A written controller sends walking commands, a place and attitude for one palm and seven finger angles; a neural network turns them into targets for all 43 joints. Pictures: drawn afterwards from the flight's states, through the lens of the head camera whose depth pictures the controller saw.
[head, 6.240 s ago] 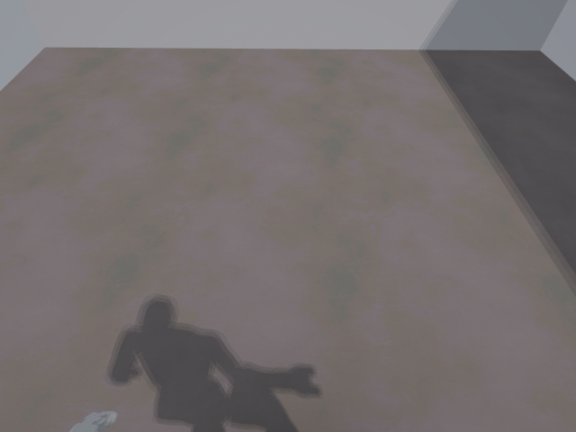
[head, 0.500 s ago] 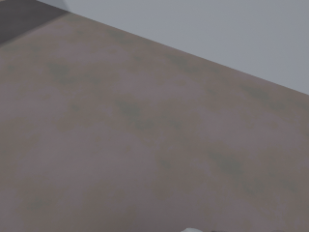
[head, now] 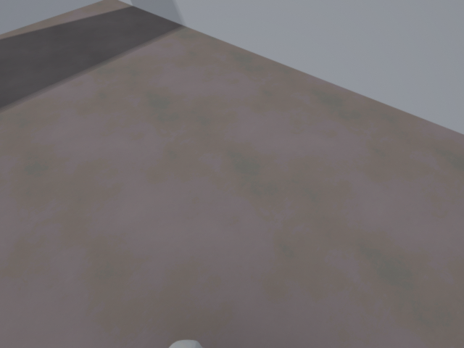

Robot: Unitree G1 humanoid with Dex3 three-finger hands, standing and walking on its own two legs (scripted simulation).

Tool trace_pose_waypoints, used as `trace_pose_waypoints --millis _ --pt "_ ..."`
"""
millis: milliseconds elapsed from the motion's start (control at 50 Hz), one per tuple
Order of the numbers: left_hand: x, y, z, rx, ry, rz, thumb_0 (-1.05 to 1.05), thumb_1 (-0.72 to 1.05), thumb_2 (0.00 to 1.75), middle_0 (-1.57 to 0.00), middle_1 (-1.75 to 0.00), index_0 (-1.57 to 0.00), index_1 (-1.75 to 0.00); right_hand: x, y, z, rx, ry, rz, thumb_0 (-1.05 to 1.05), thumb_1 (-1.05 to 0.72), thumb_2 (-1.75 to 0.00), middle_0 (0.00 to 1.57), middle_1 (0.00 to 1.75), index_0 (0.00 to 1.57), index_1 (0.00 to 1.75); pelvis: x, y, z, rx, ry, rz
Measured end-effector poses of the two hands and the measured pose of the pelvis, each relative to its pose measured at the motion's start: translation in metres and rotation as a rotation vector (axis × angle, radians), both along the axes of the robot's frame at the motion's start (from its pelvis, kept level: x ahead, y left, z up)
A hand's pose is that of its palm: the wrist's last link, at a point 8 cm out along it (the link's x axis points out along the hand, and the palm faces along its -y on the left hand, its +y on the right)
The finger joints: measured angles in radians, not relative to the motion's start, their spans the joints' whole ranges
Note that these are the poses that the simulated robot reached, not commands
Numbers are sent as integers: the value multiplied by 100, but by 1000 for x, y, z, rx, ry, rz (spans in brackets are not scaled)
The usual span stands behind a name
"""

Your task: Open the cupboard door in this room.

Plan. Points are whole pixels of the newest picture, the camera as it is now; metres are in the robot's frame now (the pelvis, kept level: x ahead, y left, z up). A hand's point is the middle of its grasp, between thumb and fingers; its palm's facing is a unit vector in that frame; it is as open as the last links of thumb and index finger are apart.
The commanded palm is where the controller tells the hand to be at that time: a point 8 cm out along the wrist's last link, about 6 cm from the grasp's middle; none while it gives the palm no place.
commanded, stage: turn or walk to find it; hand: left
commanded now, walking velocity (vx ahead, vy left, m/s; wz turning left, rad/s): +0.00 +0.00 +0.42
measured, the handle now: out of the picture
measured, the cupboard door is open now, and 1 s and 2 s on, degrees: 0 0 0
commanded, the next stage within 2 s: none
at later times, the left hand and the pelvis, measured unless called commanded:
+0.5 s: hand out of the picture +0.03 +0.25 -0.16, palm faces +0.22 -0.94 -0.24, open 7.4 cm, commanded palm none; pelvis -0.03 +0.03 +0.00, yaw +11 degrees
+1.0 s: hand out of the picture -0.11 +0.24 -0.19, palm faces +0.46 -0.86 -0.22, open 7.4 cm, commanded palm none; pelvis -0.06 +0.04 -0.01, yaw +25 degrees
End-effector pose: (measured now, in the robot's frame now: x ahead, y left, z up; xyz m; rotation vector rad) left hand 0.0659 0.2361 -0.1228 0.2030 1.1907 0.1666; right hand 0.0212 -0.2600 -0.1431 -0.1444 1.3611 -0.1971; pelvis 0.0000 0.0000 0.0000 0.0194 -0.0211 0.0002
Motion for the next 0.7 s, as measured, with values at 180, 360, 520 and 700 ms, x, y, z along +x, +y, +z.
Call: trace_pose_waypoints --millis 180,360,520,700 --pt "-71 55 -37 -31 132 145 1 90 90 -21 -30 -21 -30 47 44 9 -59 -97 145 1 -91 -90 19 29 19 30 -11 35 -14 -18 8 71" --pt "-76 74 -16 -21 95 197 1 91 90 -20 -30 -20 -30 63 76 23 -30 -144 219 1 -91 -90 20 30 20 30 -18 45 3 -45 12 134" --pt "-52 54 -1 6 -28 209 1 91 90 -20 -30 -20 -30 57 62 6 13 -119 245 1 -91 -90 20 30 20 30 -27 27 -1 -27 17 205" --pt "-85 20 8 26 -56 280 1 90 90 -20 -30 -20 -30 54 32 -8 28 -55 295 1 -91 -90 20 29 20 30 -34 6 -3 -10 7 298"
